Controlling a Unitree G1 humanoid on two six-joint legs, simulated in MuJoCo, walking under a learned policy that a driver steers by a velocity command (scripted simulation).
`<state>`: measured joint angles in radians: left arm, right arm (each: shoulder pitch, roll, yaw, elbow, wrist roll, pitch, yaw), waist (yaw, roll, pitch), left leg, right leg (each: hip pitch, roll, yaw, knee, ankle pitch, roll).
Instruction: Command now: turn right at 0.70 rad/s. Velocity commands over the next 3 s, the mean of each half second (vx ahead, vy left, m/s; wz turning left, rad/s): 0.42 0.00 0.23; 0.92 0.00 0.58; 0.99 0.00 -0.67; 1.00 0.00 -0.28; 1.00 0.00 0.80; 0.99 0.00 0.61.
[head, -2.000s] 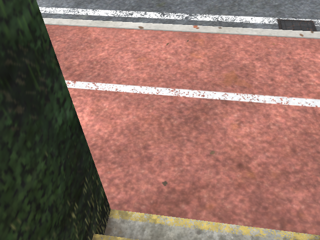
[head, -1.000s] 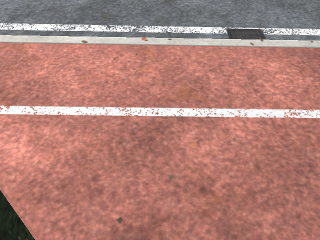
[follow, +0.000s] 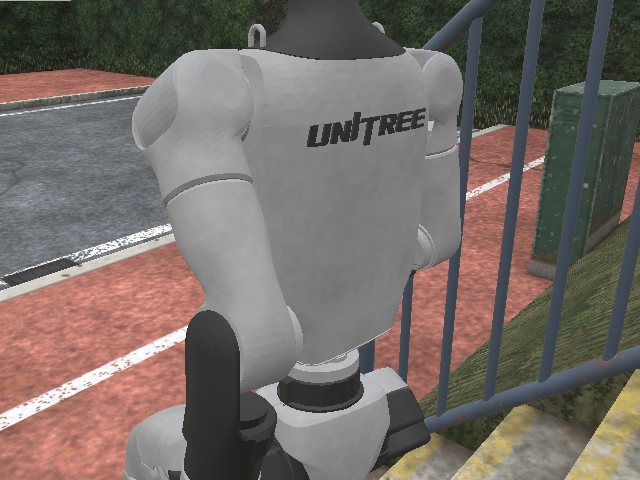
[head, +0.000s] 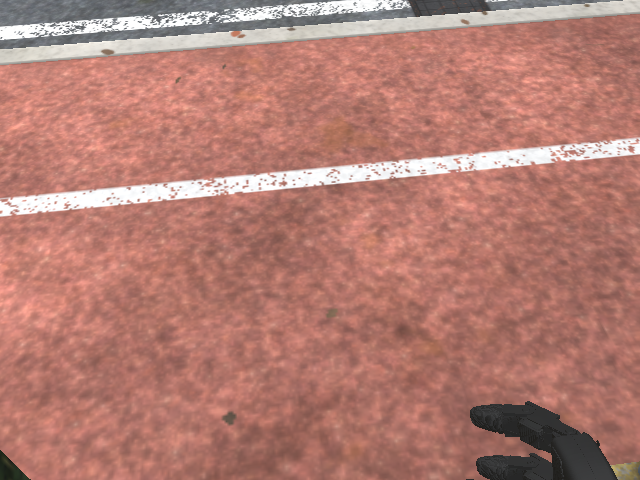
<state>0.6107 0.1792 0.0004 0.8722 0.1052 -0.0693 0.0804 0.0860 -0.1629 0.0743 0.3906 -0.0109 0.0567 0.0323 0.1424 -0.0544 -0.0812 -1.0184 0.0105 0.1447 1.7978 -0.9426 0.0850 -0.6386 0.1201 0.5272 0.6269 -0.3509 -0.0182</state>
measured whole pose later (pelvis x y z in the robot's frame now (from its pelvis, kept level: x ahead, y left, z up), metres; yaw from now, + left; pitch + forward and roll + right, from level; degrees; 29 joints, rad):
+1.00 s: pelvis +0.29 +0.05 -0.10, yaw +26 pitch -2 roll -1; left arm 0.16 0.24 0.04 0.87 0.03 -0.01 -0.03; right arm 0.40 -0.16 -0.01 0.90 0.00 -0.07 -0.01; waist -0.02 -0.05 -0.04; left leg -0.27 -0.13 -0.05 1.24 -0.91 0.11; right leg -0.65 -0.03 0.05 0.82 0.50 -0.01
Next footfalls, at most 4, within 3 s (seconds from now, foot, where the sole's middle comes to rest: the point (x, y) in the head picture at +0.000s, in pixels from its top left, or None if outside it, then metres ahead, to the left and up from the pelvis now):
0.36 right None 0.08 -0.17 -0.55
0.68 left None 0.17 0.08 -0.75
1.12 right None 0.42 0.01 -0.96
1.46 left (264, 435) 0.75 0.32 -1.17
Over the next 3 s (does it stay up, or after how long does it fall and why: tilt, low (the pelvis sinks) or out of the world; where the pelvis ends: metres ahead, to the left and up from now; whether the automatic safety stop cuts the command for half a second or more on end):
stays up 2.04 0.45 -0.41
